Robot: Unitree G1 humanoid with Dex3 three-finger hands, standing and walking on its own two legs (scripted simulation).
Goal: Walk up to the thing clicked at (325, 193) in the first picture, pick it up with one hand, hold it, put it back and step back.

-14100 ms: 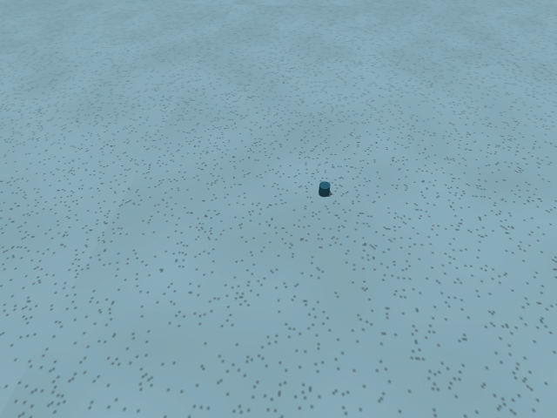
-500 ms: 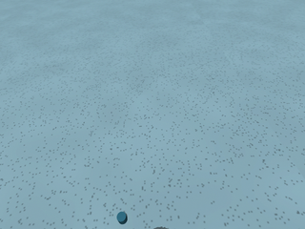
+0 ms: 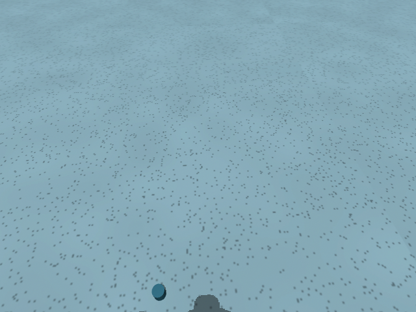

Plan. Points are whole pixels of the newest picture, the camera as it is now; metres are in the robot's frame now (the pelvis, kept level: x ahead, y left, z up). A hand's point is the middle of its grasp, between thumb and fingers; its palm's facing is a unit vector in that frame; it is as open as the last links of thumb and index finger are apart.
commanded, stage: stand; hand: left
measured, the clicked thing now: (159, 292) +0.34 +0.25 -0.75
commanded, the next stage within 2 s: walk up in 1.64 s
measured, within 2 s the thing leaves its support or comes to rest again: neither
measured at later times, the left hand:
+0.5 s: hand out of the picture +0.07 +0.26 -0.16, palm faces -0.01 -0.94 -0.33, open 7.4 cm
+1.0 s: hand out of the picture +0.07 +0.26 -0.16, palm faces -0.03 -0.94 -0.33, open 7.4 cm
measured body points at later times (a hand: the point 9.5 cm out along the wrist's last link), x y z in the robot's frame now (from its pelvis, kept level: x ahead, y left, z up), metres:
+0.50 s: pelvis +0.01 +0.01 +0.00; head +0.02 +0.01 +0.45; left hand +0.07 +0.31 -0.14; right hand +0.10 -0.29 -0.13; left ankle +0.05 +0.13 -0.75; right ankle -0.02 -0.12 -0.75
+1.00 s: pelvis +0.01 +0.01 +0.00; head +0.03 +0.01 +0.45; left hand +0.07 +0.31 -0.14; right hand +0.09 -0.29 -0.13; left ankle +0.05 +0.13 -0.75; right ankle -0.02 -0.12 -0.75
